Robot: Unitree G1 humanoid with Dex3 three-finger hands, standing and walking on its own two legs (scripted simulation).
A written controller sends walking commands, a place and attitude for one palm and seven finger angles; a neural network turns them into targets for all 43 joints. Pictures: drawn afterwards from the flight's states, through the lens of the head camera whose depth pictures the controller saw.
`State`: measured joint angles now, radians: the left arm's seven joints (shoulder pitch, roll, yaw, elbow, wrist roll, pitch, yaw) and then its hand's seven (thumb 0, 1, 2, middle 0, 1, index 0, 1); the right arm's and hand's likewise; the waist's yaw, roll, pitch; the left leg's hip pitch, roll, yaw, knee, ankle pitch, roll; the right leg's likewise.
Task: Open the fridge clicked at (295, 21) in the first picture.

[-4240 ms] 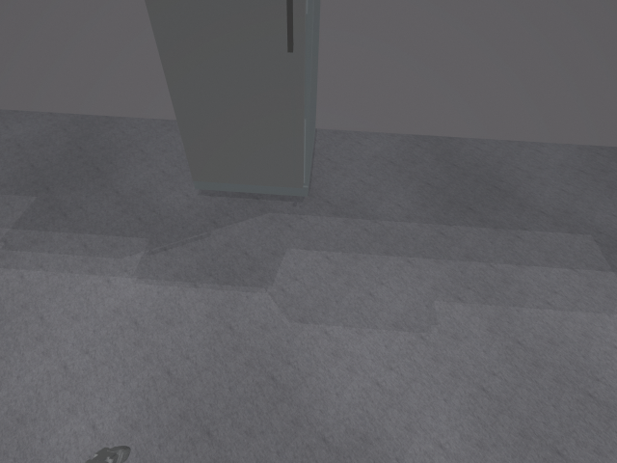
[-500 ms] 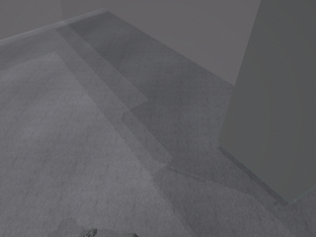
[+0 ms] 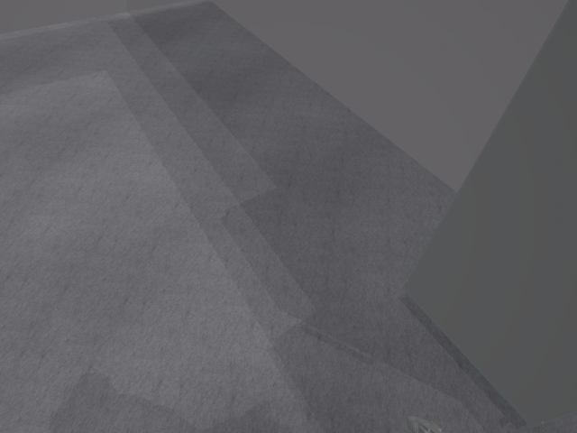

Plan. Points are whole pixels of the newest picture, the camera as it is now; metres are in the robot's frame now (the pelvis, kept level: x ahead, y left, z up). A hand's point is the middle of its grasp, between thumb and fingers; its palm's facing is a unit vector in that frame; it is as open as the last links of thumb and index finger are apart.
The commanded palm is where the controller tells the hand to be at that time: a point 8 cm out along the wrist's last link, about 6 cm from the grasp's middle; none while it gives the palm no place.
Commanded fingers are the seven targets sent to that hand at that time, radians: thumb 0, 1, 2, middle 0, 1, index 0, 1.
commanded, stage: turn to face it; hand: right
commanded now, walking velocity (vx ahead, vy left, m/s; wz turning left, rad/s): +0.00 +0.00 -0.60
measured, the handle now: out of the picture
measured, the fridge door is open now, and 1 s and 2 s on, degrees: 0 0 0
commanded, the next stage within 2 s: take the last steps up to it in 1.36 s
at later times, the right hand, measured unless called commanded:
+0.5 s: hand out of the picture +0.03 -0.25 -0.15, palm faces +0.32 +0.90 -0.30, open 7.4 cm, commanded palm none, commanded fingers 0.00 -0.90 -0.90 0.20 0.30 0.20 0.30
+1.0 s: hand out of the picture -0.13 -0.18 -0.18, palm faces +0.63 +0.74 -0.25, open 7.4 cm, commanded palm none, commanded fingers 0.00 -0.90 -0.90 0.20 0.30 0.20 0.30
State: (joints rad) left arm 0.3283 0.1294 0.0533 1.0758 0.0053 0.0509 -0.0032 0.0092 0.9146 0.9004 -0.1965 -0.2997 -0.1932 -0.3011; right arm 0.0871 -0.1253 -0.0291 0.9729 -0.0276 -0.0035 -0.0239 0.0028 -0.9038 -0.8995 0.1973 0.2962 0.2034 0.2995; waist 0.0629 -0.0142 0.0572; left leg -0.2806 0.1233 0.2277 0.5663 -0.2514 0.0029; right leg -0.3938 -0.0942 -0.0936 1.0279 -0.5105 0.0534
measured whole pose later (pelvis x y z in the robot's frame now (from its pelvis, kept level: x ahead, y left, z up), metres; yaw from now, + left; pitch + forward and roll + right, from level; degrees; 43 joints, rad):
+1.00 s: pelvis -0.03 +0.01 -0.01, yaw -37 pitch +0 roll -1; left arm 0.10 0.24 0.06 0.90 0.01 0.04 -0.04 0.01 0.91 0.90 -0.20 -0.30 -0.19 -0.30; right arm 0.26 -0.25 -0.06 0.93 -0.02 0.05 -0.01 0.01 -0.90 -0.90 0.20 0.30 0.21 0.30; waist -0.03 0.05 0.10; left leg -0.32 0.20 0.22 0.77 -0.44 -0.06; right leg -0.26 -0.02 -0.10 0.60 -0.32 0.00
